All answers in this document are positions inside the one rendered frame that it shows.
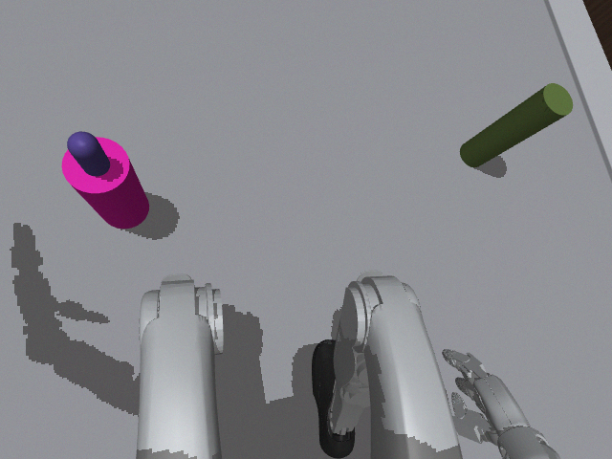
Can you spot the right robot hand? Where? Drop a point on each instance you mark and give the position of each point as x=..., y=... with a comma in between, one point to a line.
x=491, y=396

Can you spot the right robot arm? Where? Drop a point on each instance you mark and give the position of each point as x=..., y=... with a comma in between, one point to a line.
x=525, y=443

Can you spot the right robot foot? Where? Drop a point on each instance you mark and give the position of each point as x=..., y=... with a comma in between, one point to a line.
x=323, y=379

